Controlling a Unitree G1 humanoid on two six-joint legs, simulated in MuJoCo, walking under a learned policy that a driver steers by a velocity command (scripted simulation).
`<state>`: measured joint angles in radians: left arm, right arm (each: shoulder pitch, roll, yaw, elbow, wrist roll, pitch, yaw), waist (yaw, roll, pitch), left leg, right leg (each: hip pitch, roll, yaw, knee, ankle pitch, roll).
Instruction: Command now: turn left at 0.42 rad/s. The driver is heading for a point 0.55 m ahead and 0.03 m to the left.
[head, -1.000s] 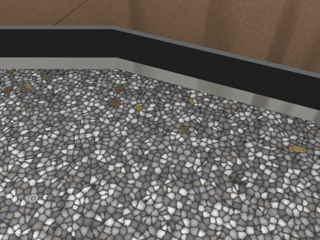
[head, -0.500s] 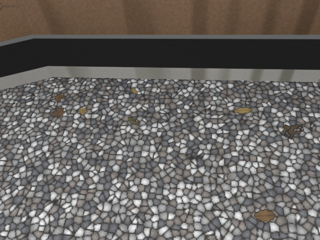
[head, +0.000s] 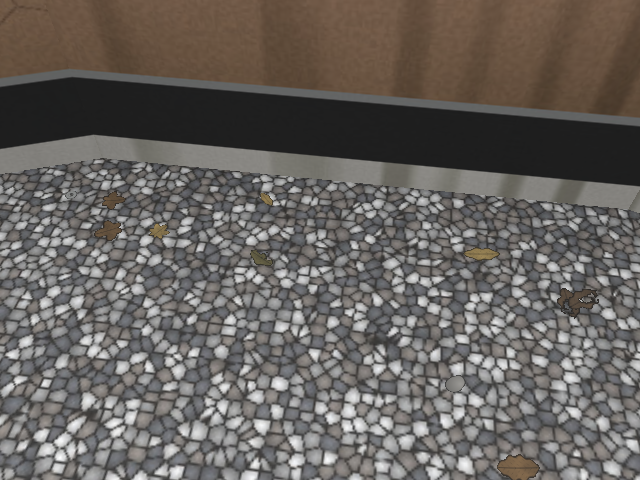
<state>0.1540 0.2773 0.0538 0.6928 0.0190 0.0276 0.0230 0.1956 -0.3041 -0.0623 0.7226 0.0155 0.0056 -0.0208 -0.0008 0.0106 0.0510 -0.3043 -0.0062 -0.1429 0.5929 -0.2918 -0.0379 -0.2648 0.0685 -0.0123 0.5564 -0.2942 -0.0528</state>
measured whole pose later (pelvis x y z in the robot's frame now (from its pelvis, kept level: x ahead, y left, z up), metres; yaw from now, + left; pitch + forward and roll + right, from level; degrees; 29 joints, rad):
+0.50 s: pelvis +0.01 +0.08 +0.01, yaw +10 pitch +1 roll -1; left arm 0.23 0.33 0.08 0.76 -0.02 0.02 0.00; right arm 0.22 -0.25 -0.03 0.68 -0.01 -0.02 -0.01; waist 0.01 -0.04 0.01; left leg -0.19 -0.01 0.04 0.41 -0.25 0.06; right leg -0.51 -0.05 0.01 1.06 -0.34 0.04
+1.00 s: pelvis +0.21 +0.02 -0.01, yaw -6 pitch +2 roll +0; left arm 0.13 0.30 0.07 0.63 -0.03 -0.04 -0.04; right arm 0.33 -0.31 -0.07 0.81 0.02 -0.07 0.00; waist -0.04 0.00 0.07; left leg -0.19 0.07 0.05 1.06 -0.51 -0.02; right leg -0.48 0.04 -0.05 0.65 -0.21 -0.08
